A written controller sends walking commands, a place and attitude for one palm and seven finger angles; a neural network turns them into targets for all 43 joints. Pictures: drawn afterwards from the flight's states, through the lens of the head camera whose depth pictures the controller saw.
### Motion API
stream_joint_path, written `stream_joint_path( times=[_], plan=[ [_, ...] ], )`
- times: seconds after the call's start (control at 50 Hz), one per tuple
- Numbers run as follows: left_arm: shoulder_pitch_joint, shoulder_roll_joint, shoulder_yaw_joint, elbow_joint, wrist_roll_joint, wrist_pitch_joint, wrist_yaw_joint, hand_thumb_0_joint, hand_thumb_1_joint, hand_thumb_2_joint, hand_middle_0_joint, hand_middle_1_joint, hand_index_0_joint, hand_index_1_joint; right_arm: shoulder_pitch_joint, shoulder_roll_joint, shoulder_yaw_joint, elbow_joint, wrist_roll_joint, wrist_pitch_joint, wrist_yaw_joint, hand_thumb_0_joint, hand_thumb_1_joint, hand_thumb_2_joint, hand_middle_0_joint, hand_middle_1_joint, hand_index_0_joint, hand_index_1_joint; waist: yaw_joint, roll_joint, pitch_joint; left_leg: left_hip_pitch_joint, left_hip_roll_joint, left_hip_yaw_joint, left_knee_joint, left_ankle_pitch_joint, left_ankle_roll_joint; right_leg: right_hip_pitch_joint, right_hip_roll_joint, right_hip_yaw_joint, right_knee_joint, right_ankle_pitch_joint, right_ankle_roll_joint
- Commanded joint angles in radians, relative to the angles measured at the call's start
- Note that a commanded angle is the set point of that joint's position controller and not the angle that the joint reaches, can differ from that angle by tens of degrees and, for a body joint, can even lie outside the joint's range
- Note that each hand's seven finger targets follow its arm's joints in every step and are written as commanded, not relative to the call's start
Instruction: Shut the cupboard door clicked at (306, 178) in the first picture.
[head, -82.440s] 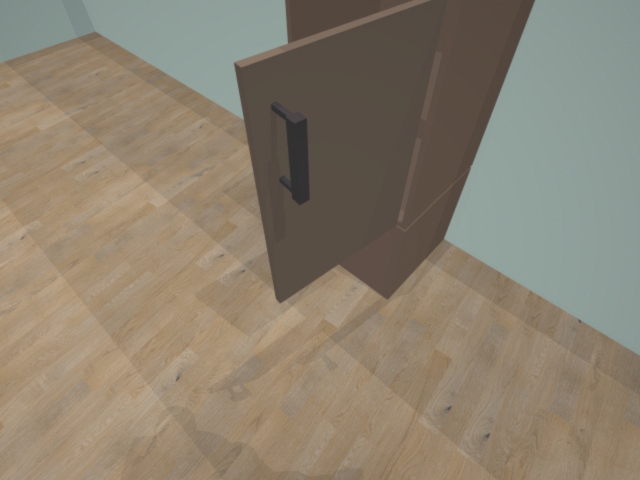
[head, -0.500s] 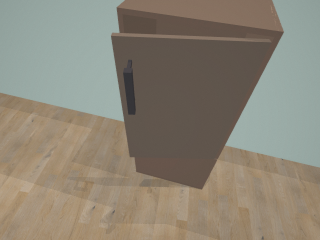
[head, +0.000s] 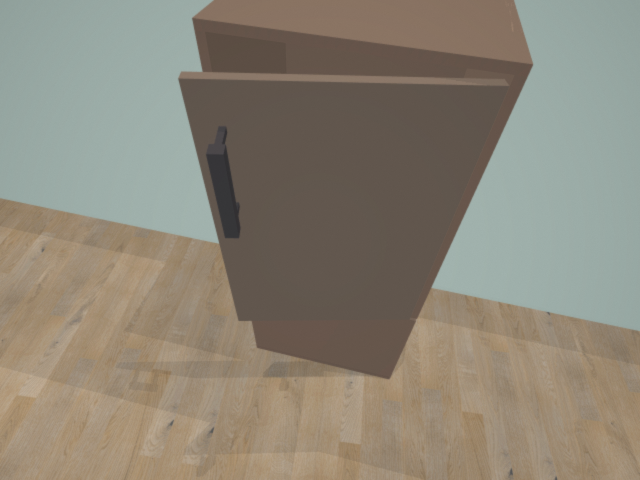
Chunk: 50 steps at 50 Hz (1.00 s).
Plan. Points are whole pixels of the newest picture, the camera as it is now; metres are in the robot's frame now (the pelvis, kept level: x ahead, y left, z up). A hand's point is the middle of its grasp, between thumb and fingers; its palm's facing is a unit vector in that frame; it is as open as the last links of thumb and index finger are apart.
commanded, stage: raise the hand and make a fist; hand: left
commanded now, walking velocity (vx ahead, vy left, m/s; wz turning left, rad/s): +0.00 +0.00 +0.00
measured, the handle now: (227, 185) +0.47 +0.17 +0.10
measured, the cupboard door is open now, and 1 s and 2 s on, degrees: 15 15 15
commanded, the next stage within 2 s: none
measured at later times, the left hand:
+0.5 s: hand out of the picture +0.13 +0.17 -0.06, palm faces +0.18 -0.98 +0.01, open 6.3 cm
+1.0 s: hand (155, 414) +0.18 +0.19 +0.03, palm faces +0.17 -0.98 -0.05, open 3.9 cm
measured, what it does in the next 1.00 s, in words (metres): lowers itself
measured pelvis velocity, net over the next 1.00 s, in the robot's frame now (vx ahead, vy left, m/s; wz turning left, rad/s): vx -0.02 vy -0.02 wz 0.00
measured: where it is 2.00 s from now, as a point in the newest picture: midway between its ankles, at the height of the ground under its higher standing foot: outside the picture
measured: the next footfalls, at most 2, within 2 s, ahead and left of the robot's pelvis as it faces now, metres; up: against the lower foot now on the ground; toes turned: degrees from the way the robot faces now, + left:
none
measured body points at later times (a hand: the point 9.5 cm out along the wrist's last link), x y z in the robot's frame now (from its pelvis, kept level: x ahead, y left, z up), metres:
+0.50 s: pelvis -0.03 -0.05 -0.07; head +0.01 -0.04 +0.37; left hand +0.11 +0.23 -0.06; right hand +0.19 -0.29 -0.13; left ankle +0.04 +0.08 -0.74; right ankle -0.05 -0.11 -0.74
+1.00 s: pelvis -0.02 -0.02 -0.05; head +0.01 -0.02 +0.40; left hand +0.17 +0.25 +0.03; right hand +0.13 -0.27 -0.14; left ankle +0.04 +0.08 -0.74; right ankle -0.05 -0.11 -0.74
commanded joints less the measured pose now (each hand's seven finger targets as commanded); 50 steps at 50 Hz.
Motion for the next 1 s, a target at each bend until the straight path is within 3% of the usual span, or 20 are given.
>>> stream_joint_path(
  times=[0.0, 0.06, 0.08, 0.1, 0.12, 0.14, 0.16, 0.18, 0.22, 0.24, 0.32, 0.4, 0.46, 0.54, 0.6, 0.7, 0.76, 0.84, 0.92, 0.98],
  plan=[
    [0.046, 0.144, 0.026, -0.034, -0.002, -0.017, 0.008, 0.0, 0.9, 0.9, -0.2, -0.3, -0.2, -0.3, -0.001, -0.148, -0.019, -0.044, 0.002, -0.024, -0.007, 0.0, -0.9, -0.9, 0.2, 0.3, 0.2, 0.3, 0.0, 0.005, -0.015, 0.1, 0.148, -0.143, -0.045, 0.11, -0.001, -0.074, -0.117, 0.092, -0.077, 0.16, -0.036],
    [0.028, 0.158, 0.031, -0.042, -0.002, -0.018, 0.008, 0.0, 0.9, 0.9, -0.2, -0.3, -0.2, -0.3, -0.007, -0.153, -0.018, -0.04, 0.003, -0.024, -0.008, 0.0, -0.9, -0.9, 0.2, 0.3, 0.2, 0.3, 0.001, 0.0, -0.022, 0.095, 0.148, -0.139, -0.035, 0.143, -0.002, -0.05, -0.119, 0.09, -0.074, 0.205, -0.036],
    [0.093, 0.065, 0.018, -0.03, 0.014, -0.029, 0.051, 0.0, 0.9, 0.9, -0.2, -0.3, -0.2, -0.3, -0.003, -0.108, -0.011, -0.1, 0.006, -0.023, -0.005, 0.0, -0.9, -0.9, 0.2, 0.3, 0.2, 0.3, -0.007, 0.058, 0.005, 0.098, 0.15, -0.095, 0.135, 0.237, -0.034, -0.088, -0.138, 0.106, -0.076, 0.369, -0.014],
    [-0.716, 0.748, 0.567, -1.556, -0.089, -0.294, 0.073, 0.0, 0.9, 0.9, -0.2, -0.3, -0.2, -0.3, 0.127, -0.31, -0.081, -0.375, 0.023, -0.183, -0.083, 0.0, -0.9, -0.9, 0.2, 0.3, 0.2, 0.3, -0.139, 0.046, -0.267, 0.408, 0.102, -0.154, 0.122, 0.263, -0.014, -0.209, -0.047, -0.038, 0.143, 0.364, -0.014],
    [-0.039, 0.193, 0.113, -1.284, -0.122, -0.236, 0.053, 0.0, 0.9, 0.9, -0.218, -0.32, -0.218, -0.32, 0.009, -0.168, -0.011, -0.395, 0.061, -0.266, -0.096, 0.0, -0.9, -0.9, 0.2, 0.3, 0.2, 0.3, -0.039, 0.447, -0.482, 0.549, 0.114, -0.12, 0.13, 0.455, -0.038, -0.259, 0.008, -0.099, 0.274, 0.172, -0.01],
    [0.018, 0.231, 0.212, -1.29, -0.168, -0.196, 0.104, 0.0, 0.9, 0.9, -0.237, -0.34, -0.237, -0.34, -0.007, -0.176, -0.012, -0.358, 0.046, -0.297, -0.096, 0.0, -0.9, -0.9, 0.2, 0.3, 0.2, 0.3, -0.009, 0.311, -0.484, 0.473, 0.128, -0.141, 0.083, 0.531, -0.096, -0.229, 0.02, -0.109, 0.247, 0.07, -0.02],
    [0.258, -0.09, 0.038, -1.044, -0.169, -0.102, 0.074, 0.0, 0.9, 0.9, -0.255, -0.36, -0.255, -0.36, 0.01, -0.101, -0.013, -0.345, 0.04, -0.298, -0.053, 0.0, -0.9, -0.9, 0.2, 0.3, 0.2, 0.3, -0.05, 0.265, -0.323, 0.343, 0.124, -0.138, 0.029, 0.39, -0.085, -0.334, 0.005, -0.101, 0.214, 0.008, -0.006],
    [0.039, 0.019, 0.096, -1.217, -0.174, -0.147, 0.069, 0.0, 0.9, 0.9, -0.273, -0.38, -0.273, -0.38, 0.015, -0.157, -0.056, -0.421, 0.038, -0.302, -0.024, 0.0, -0.9, -0.9, 0.2, 0.3, 0.2, 0.3, -0.053, 0.195, -0.182, 0.159, 0.109, -0.153, 0.06, 0.162, -0.081, -0.32, -0.002, -0.096, 0.187, 0.021, -0.018],
    [0.248, -0.013, 0.131, -1.0, -0.201, -0.23, 0.013, 0.0, 0.9, 0.9, -0.31, -0.42, -0.31, -0.42, -0.058, -0.149, -0.064, -0.477, 0.035, -0.309, -0.016, 0.0, -0.9, -0.9, 0.2, 0.3, 0.2, 0.3, -0.019, -0.024, 0.057, -0.138, 0.064, -0.13, 0.139, -0.147, -0.069, -0.415, -0.001, -0.126, 0.151, -0.058, -0.023],
    [0.406, -0.009, 0.186, -0.874, -0.214, -0.284, -0.031, 0.0, 0.9, 0.9, -0.328, -0.44, -0.328, -0.44, -0.062, -0.14, -0.078, -0.491, 0.045, -0.302, -0.005, 0.0, -0.9, -0.9, 0.2, 0.3, 0.2, 0.3, 0.018, -0.092, 0.109, -0.207, 0.046, -0.11, 0.188, -0.133, -0.07, -0.443, 0.0, -0.12, 0.145, -0.08, -0.03],
    [0.503, -0.001, 0.274, -0.864, -0.346, -0.568, -0.319, 0.0, 0.9, 0.9, -0.402, -0.52, -0.402, -0.52, -0.096, -0.151, -0.093, -0.567, 0.033, -0.29, 0.017, 0.0, -0.9, -0.9, 0.2, 0.3, 0.2, 0.3, 0.066, -0.347, -0.129, -0.401, 0.016, -0.06, 0.455, -0.043, -0.082, -0.503, -0.035, -0.04, 0.398, 0.253, 0.016],
    [0.328, 0.142, 0.399, -1.041, -0.4, -0.538, -0.399, 0.0, 0.9, 0.9, -0.475, -0.6, -0.475, -0.6, -0.116, -0.151, -0.091, -0.684, 0.039, -0.276, -0.006, 0.0, -0.9, -0.9, 0.2, 0.3, 0.2, 0.3, 0.086, -0.005, -0.276, -0.43, -0.006, -0.013, 0.531, -0.122, -0.062, -0.487, -0.061, 0.085, 0.401, 0.069, 0.019],
    [0.08, 0.213, 0.397, -1.353, -0.37, -0.578, -0.333, 0.0, 0.9, 0.9, -0.53, -0.66, -0.53, -0.66, -0.067, -0.133, -0.078, -0.702, 0.033, -0.289, -0.027, 0.0, -0.9, -0.9, 0.2, 0.3, 0.2, 0.3, 0.03, 0.171, -0.379, -0.403, 0.024, -0.041, 0.601, -0.151, -0.037, -0.553, -0.065, 0.18, 0.37, -0.072, 0.043],
    [-0.088, 0.153, 0.242, -1.556, -0.343, -0.684, -0.299, 0.0, 0.9, 0.9, -0.603, -0.74, -0.603, -0.74, -0.032, -0.138, -0.061, -0.653, 0.029, -0.315, -0.061, 0.0, -0.9, -0.9, 0.2, 0.3, 0.2, 0.3, -0.07, 0.131, -0.319, -0.367, 0.06, -0.09, 0.656, -0.164, -0.011, -0.677, -0.026, 0.149, 0.386, -0.096, 0.029],
    [-0.028, 0.15, 0.212, -1.423, -0.356, -0.638, -0.351, 0.0, 0.9, 0.9, -0.658, -0.8, -0.658, -0.8, -0.022, -0.156, -0.05, -0.63, 0.043, -0.321, -0.084, 0.0, -0.9, -0.9, 0.2, 0.3, 0.2, 0.3, -0.087, 0.054, -0.227, -0.424, 0.068, -0.101, 0.658, -0.203, -0.007, -0.676, -0.019, 0.137, 0.357, -0.12, 0.041],
    [0.152, 0.192, 0.321, -1.19, -0.394, -0.293, -0.389, 0.0, 0.9, 0.9, -0.75, -0.9, -0.75, -0.9, -0.035, -0.15, -0.041, -0.69, 0.075, -0.259, -0.106, 0.0, -0.9, -0.9, 0.2, 0.3, 0.2, 0.3, 0.015, -0.069, -0.25, -0.456, 0.047, -0.093, 0.558, -0.199, -0.018, -0.46, -0.08, 0.2, 0.24, -0.101, 0.102],
    [0.24, 0.195, 0.416, -1.262, -0.414, -0.174, -0.317, 0.0, 0.9, 0.9, -0.805, -0.96, -0.805, -0.96, -0.064, -0.111, -0.035, -0.73, 0.068, -0.218, -0.099, 0.0, -0.9, -0.9, 0.2, 0.3, 0.2, 0.3, 0.081, -0.073, -0.326, -0.388, 0.038, -0.092, 0.504, -0.105, -0.032, -0.307, -0.111, 0.19, 0.257, 0.154, 0.133],
    [0.21, 0.193, 0.429, -1.422, -0.373, -0.266, -0.205, 0.0, 0.9, 0.9, -0.878, -1.04, -0.878, -1.04, -0.034, -0.104, -0.037, -0.72, 0.046, -0.218, -0.079, 0.0, -0.9, -0.9, 0.2, 0.3, 0.2, 0.3, 0.073, -0.022, -0.299, -0.268, 0.048, -0.083, 0.436, 0.04, -0.033, -0.323, -0.048, 0.04, 0.347, 0.447, 0.091],
    [0.164, 0.103, 0.268, -1.44, -0.346, -0.41, -0.205, 0.0, 0.9, 0.9, -0.952, -1.12, -0.952, -1.12, 0.006, -0.133, -0.037, -0.702, 0.035, -0.254, -0.055, 0.0, -0.9, -0.9, 0.2, 0.3, 0.2, 0.3, 0.002, 0.035, -0.23, -0.211, 0.055, -0.095, 0.421, -0.006, -0.026, -0.497, 0.008, -0.043, 0.367, 0.203, 0.036],
    [0.161, 0.096, 0.227, -1.434, -0.356, -0.432, -0.241, 0.0, 0.9, 0.9, -1.007, -1.18, -1.007, -1.18, 0.019, -0.15, -0.041, -0.695, 0.042, -0.275, -0.059, 0.0, -0.9, -0.9, 0.2, 0.3, 0.2, 0.3, -0.008, 0.044, -0.261, -0.203, 0.054, -0.1, 0.419, -0.056, -0.022, -0.499, 0.008, -0.027, 0.34, 0.097, 0.026]
  ],
)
